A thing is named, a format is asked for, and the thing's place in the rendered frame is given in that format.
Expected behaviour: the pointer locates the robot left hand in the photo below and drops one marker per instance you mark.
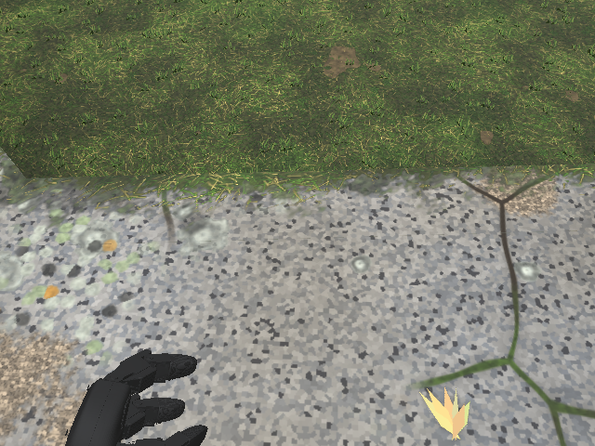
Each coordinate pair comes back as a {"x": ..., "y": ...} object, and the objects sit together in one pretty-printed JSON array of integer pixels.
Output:
[{"x": 109, "y": 413}]

